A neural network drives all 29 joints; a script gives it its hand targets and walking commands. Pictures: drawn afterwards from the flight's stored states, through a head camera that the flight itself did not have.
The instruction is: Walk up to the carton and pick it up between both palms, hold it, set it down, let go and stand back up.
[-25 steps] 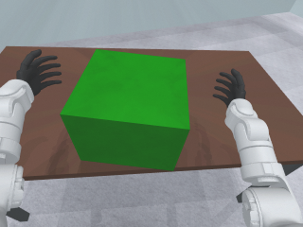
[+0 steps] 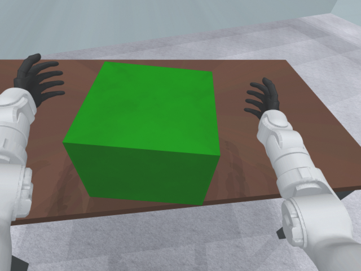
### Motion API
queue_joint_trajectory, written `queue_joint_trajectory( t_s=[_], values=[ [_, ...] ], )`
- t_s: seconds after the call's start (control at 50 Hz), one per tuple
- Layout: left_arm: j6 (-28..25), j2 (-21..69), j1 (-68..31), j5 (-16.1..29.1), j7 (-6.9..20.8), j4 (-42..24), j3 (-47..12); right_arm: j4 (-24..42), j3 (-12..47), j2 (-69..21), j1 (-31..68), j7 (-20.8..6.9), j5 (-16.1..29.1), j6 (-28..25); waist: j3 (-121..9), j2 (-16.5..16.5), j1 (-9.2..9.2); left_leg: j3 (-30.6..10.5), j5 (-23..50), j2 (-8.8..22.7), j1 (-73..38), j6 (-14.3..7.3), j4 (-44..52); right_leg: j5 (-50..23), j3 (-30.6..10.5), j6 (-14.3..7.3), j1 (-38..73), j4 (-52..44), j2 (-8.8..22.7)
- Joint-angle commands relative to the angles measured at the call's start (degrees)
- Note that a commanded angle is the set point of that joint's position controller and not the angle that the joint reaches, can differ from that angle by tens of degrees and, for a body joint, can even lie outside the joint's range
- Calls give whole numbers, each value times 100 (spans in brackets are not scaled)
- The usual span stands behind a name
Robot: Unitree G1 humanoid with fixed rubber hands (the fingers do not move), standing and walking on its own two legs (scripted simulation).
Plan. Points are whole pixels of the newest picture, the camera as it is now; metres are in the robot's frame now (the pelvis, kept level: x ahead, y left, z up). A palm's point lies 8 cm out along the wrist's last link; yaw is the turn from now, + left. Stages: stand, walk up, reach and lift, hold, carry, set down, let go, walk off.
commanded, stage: reach and lift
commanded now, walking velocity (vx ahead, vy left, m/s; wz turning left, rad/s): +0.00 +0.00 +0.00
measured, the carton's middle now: (152, 132) +0.46 -0.01 +0.02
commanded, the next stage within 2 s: none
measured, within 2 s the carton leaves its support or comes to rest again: neither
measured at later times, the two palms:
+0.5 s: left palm (45, 111) +0.48 +0.24 +0.11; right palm (248, 139) +0.36 -0.24 +0.06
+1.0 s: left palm (60, 115) +0.48 +0.21 +0.09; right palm (239, 136) +0.37 -0.22 +0.07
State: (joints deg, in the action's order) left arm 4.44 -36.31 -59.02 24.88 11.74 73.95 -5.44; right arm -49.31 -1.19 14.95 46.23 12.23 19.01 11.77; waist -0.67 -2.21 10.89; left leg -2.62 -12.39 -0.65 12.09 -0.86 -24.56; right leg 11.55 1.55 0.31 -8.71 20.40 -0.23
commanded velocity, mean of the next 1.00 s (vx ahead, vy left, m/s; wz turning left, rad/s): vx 0.00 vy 0.00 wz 0.00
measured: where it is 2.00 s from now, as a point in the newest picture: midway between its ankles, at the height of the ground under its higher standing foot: outside the picture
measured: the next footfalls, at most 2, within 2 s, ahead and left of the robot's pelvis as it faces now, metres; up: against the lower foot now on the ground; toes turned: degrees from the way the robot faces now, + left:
none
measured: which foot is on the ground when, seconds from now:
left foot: down 0.00-1.00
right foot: down 0.00-1.00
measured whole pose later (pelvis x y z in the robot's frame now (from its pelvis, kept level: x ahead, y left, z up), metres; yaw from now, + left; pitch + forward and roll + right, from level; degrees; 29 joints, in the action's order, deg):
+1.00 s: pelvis +0.00 +0.01 -0.01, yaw +0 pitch +12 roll -2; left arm -8.4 -28.9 -58.6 22.9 9.4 79.9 -8.8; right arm -59.6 3.1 8.5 42.3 11.5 20.1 -8.0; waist -6.9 -2.2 10.9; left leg -2.6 -12.8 -0.6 28.2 -0.7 -29.2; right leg 11.4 1.6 0.8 -24.4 23.9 -0.3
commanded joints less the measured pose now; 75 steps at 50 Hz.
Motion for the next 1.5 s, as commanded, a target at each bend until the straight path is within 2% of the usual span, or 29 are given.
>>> queue_joint_trajectory(
  t_s=[0.0, 0.08, 0.12, 0.2, 0.28, 0.32, 0.34, 0.38, 0.4, 0.46, 0.5, 0.54, 0.58, 0.68, 0.74, 0.78, 0.82, 0.94, 0.96, 0.98, 1.0, 1.02, 1.06, 1.12, 1.22, 1.24, 1.36, 1.42, 1.48],
  values=[
    [-705, -673, -2646, 206, 32, -480, -750, 543, 35, 740, 2249, -119, 263, -539, -2358, 477, 371, 78, 1255, 31, -896, -59, -6, -2226, 153, -50, -451, -16, 8],
    [-1074, -373, -2506, 370, 30, -269, -1028, 528, 106, 553, 2226, -109, 257, -924, -2599, 692, 381, 49, 1080, 40, -763, -10, -201, -1852, 165, -76, -826, 27, 35],
    [-1267, -380, -2461, 345, -22, -325, -949, 808, 143, 537, 2196, -119, 229, -1144, -3103, 591, 312, 43, 1321, 72, -760, 3, -314, -2003, 156, -91, -797, 163, 1],
    [-1455, -272, -2233, 327, -23, 198, -951, 476, 342, 474, 1945, -95, 250, -1435, -2962, 602, 233, 44, 1329, 67, -529, 62, -513, -1941, 161, -46, -955, 292, -8],
    [-1665, -85, -2289, 278, -58, -276, -1008, 304, 233, 367, 1628, -127, 189, -1846, -3746, 986, 362, -5, 2064, 127, -801, 259, -846, -2218, 255, -72, -1385, 414, -56],
    [-1679, -100, -2169, 225, -89, -218, -934, 300, 387, 417, 1641, -136, 343, -1952, -4006, 895, 185, -63, 2338, 138, -912, 281, -929, -2235, 259, -83, -1439, 382, -86],
    [-1691, -137, -2221, 199, -106, -259, -966, 286, 239, 599, 1707, -110, 316, -2025, -4076, 1042, 292, -67, 2335, 144, -943, 332, -949, -2161, 285, -95, -1599, 405, -106],
    [-1688, -148, -2267, 38, -187, -565, -852, 284, 148, 701, 1762, -149, 242, -2144, -4179, 1150, 249, -89, 2718, 198, -1326, 457, -1000, -2203, 367, -67, -1766, 436, -184],
    [-1629, -96, -2032, -40, -174, -249, -886, 0, 140, 683, 1573, -137, 276, -2208, -4052, 1290, 240, -86, 2852, 182, -1359, 514, -1073, -2187, 376, -85, -1871, 394, -189],
    [-1558, -53, -1984, -83, -150, -119, -860, 33, 299, 622, 1606, -125, 327, -2186, -3784, 1120, 193, -71, 2498, 186, -1000, 453, -1016, -1958, 300, -63, -1797, 395, -148],
    [-1627, 29, -2142, -140, -212, -383, -825, 64, 170, 625, 1695, -110, 269, -2314, -4036, 1158, 268, -75, 2805, 193, -1040, 515, -1109, -2172, 333, -77, -1825, 420, -187],
    [-1580, 46, -2089, -217, -258, -327, -819, -198, 149, 720, 1617, -161, 340, -2286, -3786, 1388, 191, -71, 2733, 224, -1229, 551, -986, -1893, 366, -79, -1924, 325, -197],
    [-1534, 187, -1973, -211, -273, -390, -780, -135, 292, 667, 1617, -155, 425, -2333, -3757, 1294, 115, -85, 2959, 228, -1244, 601, -1031, -1880, 358, -82, -1966, 363, -178],
    [-1514, 233, -1901, -184, -281, -92, -853, -436, 306, 707, 1536, -141, 344, -2262, -3522, 1158, 222, -135, 2766, 216, -1122, 543, -969, -1902, 342, -106, -1934, 306, -150],
    [-1539, 386, -1899, -236, -213, -33, -826, -200, 401, 364, 1647, -78, 386, -2258, -3507, 980, 122, -86, 2627, 177, -864, 450, -939, -2096, 312, -45, -1711, 367, -92],
    [-1631, 456, -2327, -151, -261, -216, -992, 31, 486, 257, 2025, -109, 500, -2291, -3706, 1209, 97, -84, 2437, 203, -747, 473, -971, -1843, 327, -62, -1977, 444, -71],
    [-1635, 523, -2219, -211, -307, -336, -883, -8, 271, 277, 1810, -108, 279, -2290, -3991, 1197, 136, -113, 2750, 199, -1024, 515, -960, -1907, 378, -73, -2068, 380, -109],
    [-1589, 679, -2215, -464, -294, -194, -665, -251, 177, -63, 1835, 37, 94, -2166, -3478, 1012, 231, -38, 2154, 158, -661, 396, -818, -1849, 253, -11, -1767, 336, -52],
    [-1614, 773, -2414, -506, -359, -355, -703, -135, 155, -72, 2068, 14, 71, -2173, -3697, 1174, 168, -27, 2106, 186, -652, 436, -823, -1747, 300, -26, -1941, 400, -73],
    [-1599, 760, -2241, -511, -340, 0, -597, -178, 220, -123, 2026, 42, 37, -2129, -3472, 914, 116, 13, 1821, 136, -377, 362, -816, -1663, 216, -31, -1659, 363, -34],
    [-1627, 699, -2480, -646, -360, -216, -530, -246, 129, -198, 2058, 77, -37, -2122, -3588, 1023, 146, 6, 1781, 138, -373, 365, -802, -1748, 212, -28, -1625, 419, -19],
    [-1629, 695, -2424, -674, -377, -52, -391, -335, 80, -259, 2073, 101, -115, -2120, -3633, 927, 95, -1, 1775, 144, -338, 357, -813, -1700, 191, -14, -1640, 366, -17],
    [-1576, 870, -2437, -653, -419, -242, -519, -196, -76, -195, 2213, 162, -211, -2187, -3749, 1015, 262, -52, 1953, 190, -532, 434, -821, -1846, 192, -36, -1742, 349, -46],
    [-1543, 874, -2376, -736, -424, -229, -360, -193, 7, -329, 2163, 217, -246, -2230, -3857, 942, 135, 12, 2153, 182, -509, 452, -926, -2147, 186, -7, -1578, 405, -60],
    [-1478, 1062, -2322, -788, -457, -148, -326, -285, -142, -333, 2201, 275, -400, -2180, -3784, 1023, 249, 11, 2327, 241, -695, 500, -933, -1929, 227, -46, -1853, 358, -93],
    [-1478, 1056, -2344, -762, -454, -338, -262, -131, 45, -356, 2138, 257, -319, -2191, -3787, 1071, 85, 67, 2405, 195, -712, 501, -963, -2037, 217, -34, -1643, 366, -87],
    [-1479, 1124, -2389, -737, -473, -390, -334, -228, -92, -390, 2145, 256, -389, -2083, -3809, 954, 230, 40, 2187, 243, -682, 461, -911, -1864, 223, -10, -1692, 379, -57],
    [-1502, 1192, -2369, -707, -481, -427, -333, -244, -30, -483, 2073, 260, -350, -2103, -3753, 1119, 214, 20, 2391, 264, -810, 512, -955, -1872, 234, -43, -1787, 337, -58],
    [-1451, 1292, -2369, -762, -500, -399, -266, -54, -53, -534, 2241, 222, -341, -2056, -3651, 992, 73, -10, 2257, 256, -727, 463, -879, -1737, 222, -65, -1759, 310, -49]
  ],
)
